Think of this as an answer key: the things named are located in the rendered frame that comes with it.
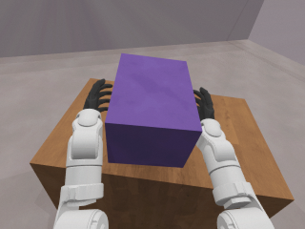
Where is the robot left upper arm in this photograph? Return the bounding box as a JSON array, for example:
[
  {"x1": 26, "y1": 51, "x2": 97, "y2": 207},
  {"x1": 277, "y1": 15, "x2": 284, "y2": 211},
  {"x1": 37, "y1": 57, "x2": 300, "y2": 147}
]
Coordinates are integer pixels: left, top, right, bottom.
[{"x1": 54, "y1": 209, "x2": 109, "y2": 229}]

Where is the robot right forearm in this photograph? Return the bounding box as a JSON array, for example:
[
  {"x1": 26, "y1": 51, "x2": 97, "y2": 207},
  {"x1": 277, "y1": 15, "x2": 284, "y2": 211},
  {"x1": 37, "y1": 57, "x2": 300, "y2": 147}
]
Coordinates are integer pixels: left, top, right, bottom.
[{"x1": 195, "y1": 118, "x2": 275, "y2": 229}]

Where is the robot left forearm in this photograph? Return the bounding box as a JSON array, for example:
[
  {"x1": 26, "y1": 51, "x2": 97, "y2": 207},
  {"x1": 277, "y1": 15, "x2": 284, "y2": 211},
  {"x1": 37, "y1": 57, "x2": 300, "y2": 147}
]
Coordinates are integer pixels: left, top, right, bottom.
[{"x1": 53, "y1": 109, "x2": 104, "y2": 229}]

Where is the pedestal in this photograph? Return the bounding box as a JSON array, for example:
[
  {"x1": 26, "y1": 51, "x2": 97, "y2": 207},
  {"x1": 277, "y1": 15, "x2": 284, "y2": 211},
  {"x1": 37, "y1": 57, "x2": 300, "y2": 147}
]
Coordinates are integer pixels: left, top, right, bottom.
[{"x1": 30, "y1": 78, "x2": 295, "y2": 229}]

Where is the right robot hand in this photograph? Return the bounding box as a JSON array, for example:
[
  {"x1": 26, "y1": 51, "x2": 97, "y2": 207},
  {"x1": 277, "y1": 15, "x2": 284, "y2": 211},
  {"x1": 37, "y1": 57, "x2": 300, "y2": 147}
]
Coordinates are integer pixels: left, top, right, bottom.
[{"x1": 193, "y1": 87, "x2": 214, "y2": 122}]

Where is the robot right upper arm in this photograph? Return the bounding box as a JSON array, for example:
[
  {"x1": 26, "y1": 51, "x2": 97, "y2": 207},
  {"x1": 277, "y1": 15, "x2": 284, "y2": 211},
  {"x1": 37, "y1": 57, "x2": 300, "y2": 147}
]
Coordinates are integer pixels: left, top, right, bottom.
[{"x1": 216, "y1": 207, "x2": 274, "y2": 229}]

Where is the carton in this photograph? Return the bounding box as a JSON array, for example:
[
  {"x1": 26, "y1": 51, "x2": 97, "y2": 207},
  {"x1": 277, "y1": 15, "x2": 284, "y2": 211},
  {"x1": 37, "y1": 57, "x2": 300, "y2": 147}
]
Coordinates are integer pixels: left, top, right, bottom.
[{"x1": 105, "y1": 53, "x2": 203, "y2": 168}]

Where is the left robot hand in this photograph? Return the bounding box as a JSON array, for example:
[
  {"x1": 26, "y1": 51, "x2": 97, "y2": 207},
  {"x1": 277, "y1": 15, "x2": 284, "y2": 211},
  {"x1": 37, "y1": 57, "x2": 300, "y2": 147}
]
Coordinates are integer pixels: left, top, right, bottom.
[{"x1": 83, "y1": 78, "x2": 113, "y2": 113}]

